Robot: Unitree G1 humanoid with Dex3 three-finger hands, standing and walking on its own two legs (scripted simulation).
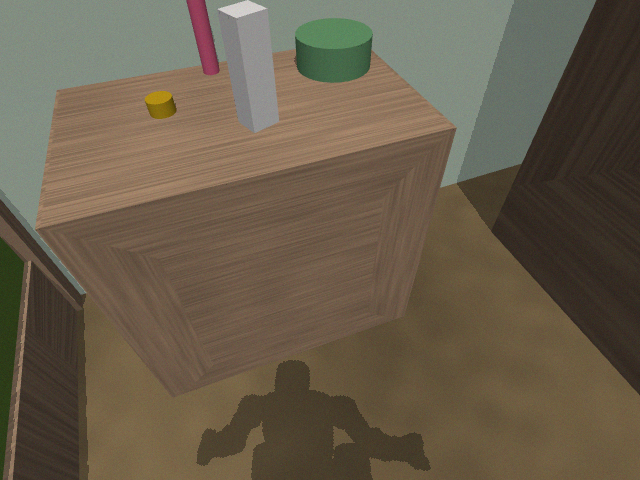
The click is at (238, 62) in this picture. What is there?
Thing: carton on end
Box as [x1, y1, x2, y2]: [217, 0, 278, 132]
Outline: 246,0 217,9 238,121 253,132 256,132 277,122 278,114 267,8
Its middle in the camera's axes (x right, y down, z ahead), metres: -0.14 -0.34 +0.79
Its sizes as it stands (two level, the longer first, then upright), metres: 0.067 0.062 0.228
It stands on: a support 0.78 m high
